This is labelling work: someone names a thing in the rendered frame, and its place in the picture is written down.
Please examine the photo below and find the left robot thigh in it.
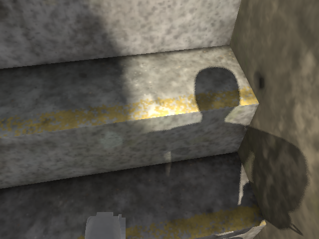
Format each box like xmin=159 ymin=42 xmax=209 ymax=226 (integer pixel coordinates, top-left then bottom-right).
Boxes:
xmin=85 ymin=212 xmax=126 ymax=239

